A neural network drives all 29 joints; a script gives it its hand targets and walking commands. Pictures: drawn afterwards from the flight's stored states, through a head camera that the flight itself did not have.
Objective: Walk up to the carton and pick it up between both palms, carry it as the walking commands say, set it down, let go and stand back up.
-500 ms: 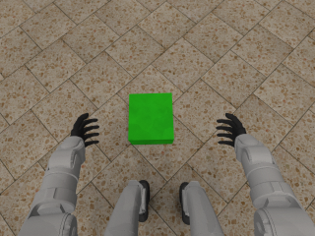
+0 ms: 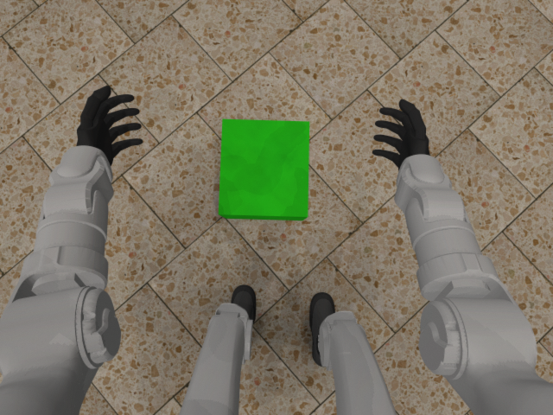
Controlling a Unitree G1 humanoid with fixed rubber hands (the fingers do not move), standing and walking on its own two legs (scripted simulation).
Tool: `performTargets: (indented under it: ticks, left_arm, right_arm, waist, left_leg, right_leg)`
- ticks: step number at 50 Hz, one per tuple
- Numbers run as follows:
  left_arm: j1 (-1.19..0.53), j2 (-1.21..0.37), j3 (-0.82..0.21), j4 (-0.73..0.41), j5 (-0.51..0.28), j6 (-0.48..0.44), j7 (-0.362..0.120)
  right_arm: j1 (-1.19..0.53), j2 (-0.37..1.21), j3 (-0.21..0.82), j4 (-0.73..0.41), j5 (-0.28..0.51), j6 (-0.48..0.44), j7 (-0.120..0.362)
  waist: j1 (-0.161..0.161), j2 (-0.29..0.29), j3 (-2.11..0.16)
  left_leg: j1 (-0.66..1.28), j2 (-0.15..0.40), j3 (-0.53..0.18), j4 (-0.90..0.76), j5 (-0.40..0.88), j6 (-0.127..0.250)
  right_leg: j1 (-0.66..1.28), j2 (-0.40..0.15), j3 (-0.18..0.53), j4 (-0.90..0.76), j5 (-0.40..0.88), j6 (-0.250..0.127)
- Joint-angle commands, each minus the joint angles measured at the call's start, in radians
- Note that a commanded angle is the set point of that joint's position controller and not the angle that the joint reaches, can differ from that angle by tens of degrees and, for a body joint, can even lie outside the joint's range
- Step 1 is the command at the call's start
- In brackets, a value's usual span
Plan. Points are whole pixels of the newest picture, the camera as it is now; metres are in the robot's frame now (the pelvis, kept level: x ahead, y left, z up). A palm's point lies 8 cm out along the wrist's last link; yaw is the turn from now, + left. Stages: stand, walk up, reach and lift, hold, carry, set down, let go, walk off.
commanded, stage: reach and lift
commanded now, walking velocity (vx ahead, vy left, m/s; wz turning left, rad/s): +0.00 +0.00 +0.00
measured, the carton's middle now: (265, 173) +0.53 +0.07 -0.60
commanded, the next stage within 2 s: none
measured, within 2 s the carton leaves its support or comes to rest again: neither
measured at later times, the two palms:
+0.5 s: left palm (126, 118) +0.51 +0.26 -0.14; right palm (402, 124) +0.53 -0.15 -0.16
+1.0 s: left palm (161, 152) +0.51 +0.27 -0.33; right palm (364, 147) +0.54 -0.14 -0.33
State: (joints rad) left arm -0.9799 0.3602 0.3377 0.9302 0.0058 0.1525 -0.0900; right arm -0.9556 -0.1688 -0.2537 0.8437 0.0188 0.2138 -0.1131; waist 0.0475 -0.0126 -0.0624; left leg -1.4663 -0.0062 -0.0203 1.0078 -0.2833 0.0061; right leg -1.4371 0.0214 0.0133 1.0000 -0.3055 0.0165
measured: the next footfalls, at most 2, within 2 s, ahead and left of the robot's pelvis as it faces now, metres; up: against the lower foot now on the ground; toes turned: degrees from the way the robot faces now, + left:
none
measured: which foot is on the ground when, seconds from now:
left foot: down 0.00-1.00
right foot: down 0.00-1.00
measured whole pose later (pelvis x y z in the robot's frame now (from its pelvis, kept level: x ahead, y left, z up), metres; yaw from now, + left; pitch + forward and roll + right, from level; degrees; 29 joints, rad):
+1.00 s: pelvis -0.05 +0.00 -0.17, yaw -1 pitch +39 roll -3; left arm -1.55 0.50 0.25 0.95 -0.08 0.24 -0.01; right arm -1.58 -0.39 -0.22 0.93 0.13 0.27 -0.14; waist 0.06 -0.02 0.43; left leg -1.95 -0.04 -0.04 1.74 -0.47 0.00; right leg -1.91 0.04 0.01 1.73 -0.51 0.04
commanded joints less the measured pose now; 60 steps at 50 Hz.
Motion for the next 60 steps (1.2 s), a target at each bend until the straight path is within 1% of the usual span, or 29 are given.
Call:
performTargets:
  ticks: [1,3,5,7,9,12,13,14,17,19,21,23,26,28,31,33,35,37,39,42,45,48,52,53,54,55,57,59,60]
  left_arm:
    - [-0.519,0.223,0.005,-0.168,-0.055,-0.017,0.002]
    - [-0.561,0.198,-0.01,-0.134,-0.066,0.001,0.004]
    - [-0.552,0.172,-0.009,-0.075,-0.054,0.02,0.012]
    - [-0.536,0.161,0.005,-0.05,-0.028,0.031,0.022]
    - [-0.53,0.139,0.014,-0.058,-0.008,0.036,0.034]
    - [-0.536,0.136,0.055,-0.103,0.042,0.018,0.05]
    - [-0.531,0.13,0.068,-0.12,0.056,0.006,0.053]
    - [-0.524,0.127,0.081,-0.129,0.064,-0.003,0.057]
    - [-0.502,0.125,0.1,-0.128,0.082,-0.032,0.056]
    - [-0.479,0.125,0.111,-0.103,0.079,-0.045,0.046]
    - [-0.463,0.15,0.126,-0.08,0.072,-0.058,0.031]
    - [-0.484,0.182,0.128,-0.052,0.051,-0.066,0.015]
    - [-0.515,0.221,0.122,-0.008,0.025,-0.066,-0.009]
    - [-0.581,0.256,0.113,-0.022,0.012,-0.064,-0.013]
    - [-0.66,0.292,0.09,-0.034,-0.013,-0.052,-0.01]
    - [-0.705,0.298,0.06,-0.041,-0.03,-0.036,-0.003]
    - [-0.74,0.314,0.041,-0.064,-0.037,-0.018,0.008]
    - [-0.77,0.325,0.02,-0.087,-0.042,0.001,0.023]
    - [-0.797,0.333,-0.001,-0.083,-0.046,0.023,0.038]
    - [-0.838,0.332,-0.032,-0.08,-0.057,0.044,0.061]
    - [-0.889,0.33,-0.067,-0.112,-0.082,0.049,0.086]
    - [-0.949,0.332,-0.113,-0.186,-0.119,0.046,0.114]
    - [-0.999,0.349,-0.157,-0.28,-0.184,0.058,0.153]
    - [-1.006,0.346,-0.163,-0.268,-0.199,0.06,0.158]
    - [-1.001,0.335,-0.17,-0.305,-0.215,0.058,0.164]
    - [-0.991,0.348,-0.161,-0.289,-0.215,0.057,0.173]
    - [-0.979,0.37,-0.142,-0.223,-0.207,0.059,0.183]
    - [-0.95,0.355,-0.144,-0.129,-0.204,0.061,0.182]
    - [-0.944,0.349,-0.142,-0.056,-0.201,0.057,0.176]
  right_arm:
    - [-0.56,-0.231,-0.017,-0.236,0.009,-0.029,0.012]
    - [-0.613,-0.248,-0.018,-0.191,0.011,-0.015,0.027]
    - [-0.6,-0.251,-0.026,-0.099,-0.003,0.0,0.045]
    - [-0.577,-0.259,-0.045,-0.038,-0.022,0.005,0.063]
    - [-0.561,-0.267,-0.071,0.002,-0.046,-0.004,0.077]
    - [-0.521,-0.26,-0.11,0.026,-0.068,-0.031,0.088]
    - [-0.51,-0.252,-0.114,0.022,-0.065,-0.046,0.09]
    - [-0.508,-0.247,-0.118,0.01,-0.063,-0.058,0.089]
    - [-0.492,-0.218,-0.114,0.008,-0.046,-0.085,0.083]
    - [-0.495,-0.2,-0.104,0.006,-0.042,-0.096,0.075]
    - [-0.521,-0.185,-0.087,-0.027,-0.038,-0.102,0.06]
    - [-0.565,-0.17,-0.068,-0.048,-0.043,-0.099,0.04]
    - [-0.618,-0.161,-0.054,-0.051,-0.064,-0.083,0.012]
    - [-0.68,-0.165,-0.045,-0.068,-0.063,-0.071,-0.004]
    - [-0.745,-0.175,-0.024,-0.077,-0.04,-0.051,-0.019]
    - [-0.775,-0.197,-0.024,-0.076,-0.026,-0.037,-0.027]
    - [-0.793,-0.229,-0.027,-0.084,-0.01,-0.021,-0.035]
    - [-0.806,-0.258,-0.025,-0.095,0.01,-0.005,-0.04]
    - [-0.824,-0.285,-0.022,-0.081,0.03,0.012,-0.042]
    - [-0.856,-0.317,-0.003,-0.051,0.064,0.027,-0.038]
    - [-0.888,-0.346,0.025,-0.044,0.11,0.023,-0.026]
    - [-0.926,-0.383,0.05,-0.076,0.157,0.007,-0.021]
    - [-0.963,-0.432,0.091,-0.155,0.203,0.005,-0.034]
    - [-0.965,-0.433,0.102,-0.146,0.211,0.004,-0.036]
    - [-0.953,-0.445,0.095,-0.188,0.21,-0.005,-0.04]
    - [-0.954,-0.47,0.079,-0.195,0.2,-0.011,-0.045]
    - [-0.978,-0.505,0.063,-0.201,0.183,-0.013,-0.05]
    - [-0.989,-0.493,0.071,-0.153,0.173,-0.011,-0.048]
    - [-0.994,-0.472,0.083,-0.087,0.169,-0.012,-0.042]
  waist:
    - [0.036,0.011,-1.061]
    - [0.033,-0.001,-1.055]
    - [0.029,-0.003,-1.006]
    - [0.026,-0.003,-0.984]
    - [0.012,0.003,-0.993]
    - [0.015,0.048,-1.012]
    - [0.027,0.076,-1.017]
    - [0.031,0.077,-1.027]
    - [0.053,0.093,-0.991]
    - [0.062,0.062,-0.962]
    - [0.078,0.005,-0.969]
    - [0.082,-0.063,-0.973]
    - [0.075,-0.14,-0.968]
    - [0.073,-0.162,-0.977]
    - [0.07,-0.165,-1.024]
    - [0.056,-0.138,-1.053]
    - [0.052,-0.098,-1.11]
    - [0.052,-0.047,-1.15]
    - [0.055,0.001,-1.167]
    - [0.058,0.042,-1.192]
    - [0.057,0.079,-1.249]
    - [0.036,0.102,-1.358]
    - [0.007,0.088,-1.59]
    - [-0.002,0.077,-1.594]
    - [-0.022,0.086,-1.597]
    - [-0.02,0.092,-1.554]
    - [-0.009,0.089,-1.444]
    - [0.004,0.066,-1.32]
    - [0.011,0.039,-1.209]
  left_leg:
    - [0.602,-0.016,0.04,0.015,0.441,-0.019]
    - [0.624,-0.013,0.036,0.011,0.402,-0.023]
    - [0.647,-0.011,0.031,0.003,0.363,-0.029]
    - [0.698,-0.01,0.019,0.004,0.38,-0.034]
    - [0.78,-0.008,0.001,0.01,0.468,-0.038]
    - [0.916,-0.003,-0.029,0.046,0.684,-0.041]
    - [0.964,0.001,-0.041,0.061,0.761,-0.043]
    - [0.999,0.002,-0.051,0.074,0.815,-0.042]
    - [0.959,0.002,-0.057,0.106,0.865,-0.035]
    - [0.826,-0.003,-0.044,0.122,0.816,-0.028]
    - [0.633,-0.015,-0.014,0.138,0.73,-0.019]
    - [0.371,-0.031,0.029,0.153,0.584,-0.009]
    - [0.067,-0.047,0.077,0.192,0.372,-0.003]
    - [-0.026,-0.049,0.093,0.233,0.284,-0.002]
    - [-0.068,-0.052,0.104,0.31,0.213,-0.001]
    - [-0.042,-0.049,0.103,0.362,0.186,-0.003]
    - [0.016,-0.047,0.104,0.414,0.193,-0.007]
    - [0.092,-0.043,0.102,0.459,0.203,-0.011]
    - [0.155,-0.038,0.097,0.494,0.174,-0.015]
    - [0.21,-0.036,0.087,0.547,0.145,-0.021]
    - [0.301,-0.036,0.062,0.617,0.199,-0.022]
    - [0.428,-0.032,0.028,0.689,0.304,-0.02]
    - [0.636,-0.036,-0.016,0.791,0.452,-0.017]
    - [0.644,-0.034,-0.023,0.826,0.493,-0.016]
    - [0.701,-0.031,-0.034,0.865,0.591,-0.017]
    - [0.708,-0.023,-0.045,0.886,0.611,-0.018]
    - [0.649,-0.019,-0.044,0.892,0.544,-0.02]
    - [0.507,-0.023,-0.03,0.884,0.429,-0.02]
    - [0.391,-0.023,-0.021,0.88,0.339,-0.016]
  right_leg:
    - [0.426,0.035,-0.013,0.025,0.294,0.029]
    - [0.37,0.04,-0.034,0.029,0.223,0.029]
    - [0.307,0.043,-0.057,0.031,0.158,0.029]
    - [0.228,0.052,-0.077,0.034,0.126,0.031]
    - [0.157,0.061,-0.096,0.032,0.14,0.031]
    - [0.014,0.068,-0.099,0.024,0.198,0.027]
    - [-0.048,0.069,-0.097,0.017,0.22,0.023]
    - [-0.086,0.071,-0.096,0.011,0.229,0.023]
    - [-0.156,0.066,-0.073,0.014,0.261,0.022]
    - [-0.125,0.059,-0.053,0.04,0.296,0.021]
    - [-0.001,0.05,-0.027,0.089,0.361,0.026]
    - [0.168,0.037,-0.003,0.157,0.418,0.033]
    - [0.34,0.023,0.018,0.247,0.411,0.043]
    - [0.363,0.021,0.017,0.3,0.375,0.048]
    - [0.339,0.023,0.003,0.382,0.324,0.057]
    - [0.277,0.029,-0.018,0.432,0.274,0.059]
    - [0.224,0.037,-0.035,0.471,0.237,0.059]
    - [0.159,0.045,-0.052,0.505,0.192,0.057]
    - [0.084,0.051,-0.069,0.531,0.107,0.053]
    - [0.008,0.058,-0.088,0.588,0.035,0.043]
    - [-0.059,0.061,-0.102,0.664,0.027,0.034]
    - [-0.109,0.064,-0.116,0.737,0.055,0.026]
    - [-0.085,0.063,-0.129,0.82,0.104,0.018]
    - [-0.105,0.062,-0.129,0.845,0.121,0.016]
    - [-0.147,0.062,-0.127,0.864,0.148,0.014]
    - [-0.212,0.059,-0.121,0.873,0.117,0.013]
    - [-0.263,0.053,-0.118,0.881,0.056,0.015]
    - [-0.237,0.049,-0.113,0.895,0.025,0.019]
    - [-0.243,0.046,-0.109,0.906,-0.006,0.021]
